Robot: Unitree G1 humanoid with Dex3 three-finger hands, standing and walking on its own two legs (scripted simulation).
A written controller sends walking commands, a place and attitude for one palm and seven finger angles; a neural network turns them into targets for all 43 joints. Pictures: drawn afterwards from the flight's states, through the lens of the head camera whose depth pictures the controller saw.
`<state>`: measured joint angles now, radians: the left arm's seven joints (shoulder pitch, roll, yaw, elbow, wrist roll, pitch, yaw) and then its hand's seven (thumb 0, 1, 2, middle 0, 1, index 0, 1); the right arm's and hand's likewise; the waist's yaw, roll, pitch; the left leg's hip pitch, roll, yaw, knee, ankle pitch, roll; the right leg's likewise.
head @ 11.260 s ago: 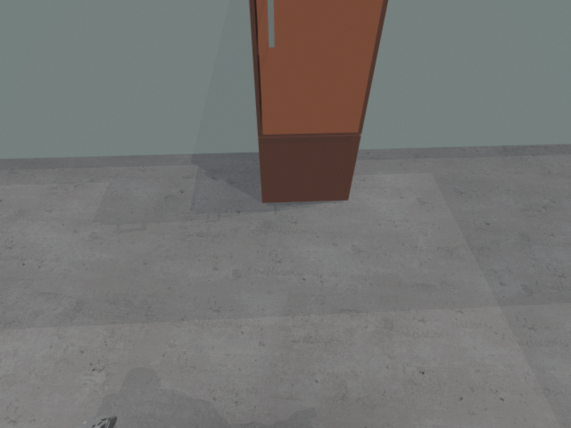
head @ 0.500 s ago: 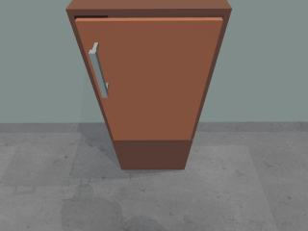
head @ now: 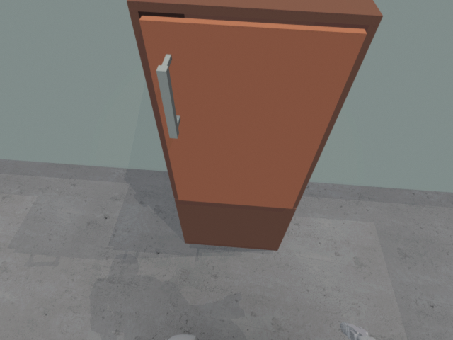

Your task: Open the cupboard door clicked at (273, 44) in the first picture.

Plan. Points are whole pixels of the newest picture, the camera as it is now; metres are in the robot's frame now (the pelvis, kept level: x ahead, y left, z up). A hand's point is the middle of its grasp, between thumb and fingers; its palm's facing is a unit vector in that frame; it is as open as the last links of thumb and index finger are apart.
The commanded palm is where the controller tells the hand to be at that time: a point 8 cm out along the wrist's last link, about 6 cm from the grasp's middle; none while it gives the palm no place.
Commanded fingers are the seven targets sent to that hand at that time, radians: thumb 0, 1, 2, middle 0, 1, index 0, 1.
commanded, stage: come to a stop and stand still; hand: left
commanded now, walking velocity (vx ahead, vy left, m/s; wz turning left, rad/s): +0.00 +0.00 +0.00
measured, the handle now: (171, 99) +0.53 +0.17 +0.11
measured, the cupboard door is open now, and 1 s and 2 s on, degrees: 0 0 0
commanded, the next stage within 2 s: look again from close up in 0.94 s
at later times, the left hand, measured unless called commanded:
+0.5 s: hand out of the picture -0.02 +0.23 -0.16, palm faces +0.00 -0.97 -0.23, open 7.4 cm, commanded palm none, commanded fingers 0.00 0.90 0.90 -0.20 -0.30 -0.20 -0.30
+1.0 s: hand out of the picture -0.11 +0.20 -0.17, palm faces +0.06 -0.99 -0.15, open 7.4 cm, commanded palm none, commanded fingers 0.00 0.90 0.90 -0.20 -0.30 -0.20 -0.30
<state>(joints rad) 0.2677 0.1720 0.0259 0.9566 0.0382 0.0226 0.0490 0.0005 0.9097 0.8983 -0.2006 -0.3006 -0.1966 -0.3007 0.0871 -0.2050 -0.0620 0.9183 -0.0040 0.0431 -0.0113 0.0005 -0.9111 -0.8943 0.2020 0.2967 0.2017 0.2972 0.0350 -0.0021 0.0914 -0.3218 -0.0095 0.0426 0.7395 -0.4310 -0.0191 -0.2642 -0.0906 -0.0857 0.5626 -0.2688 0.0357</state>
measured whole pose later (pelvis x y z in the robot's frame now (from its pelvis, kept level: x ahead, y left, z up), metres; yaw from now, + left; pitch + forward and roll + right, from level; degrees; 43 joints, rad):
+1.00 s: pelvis -0.08 +0.04 +0.01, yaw +1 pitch -3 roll -1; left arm 0.37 0.12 -0.01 1.08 0.03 0.00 0.01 0.00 0.91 0.90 -0.20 -0.30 -0.19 -0.30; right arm 0.25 -0.17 -0.02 1.05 -0.02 0.00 -0.01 0.00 -0.91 -0.89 0.20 0.30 0.20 0.30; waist 0.01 0.01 0.02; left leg -0.28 -0.07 0.07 0.45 -0.15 0.09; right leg -0.29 0.01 0.08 0.49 -0.24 0.00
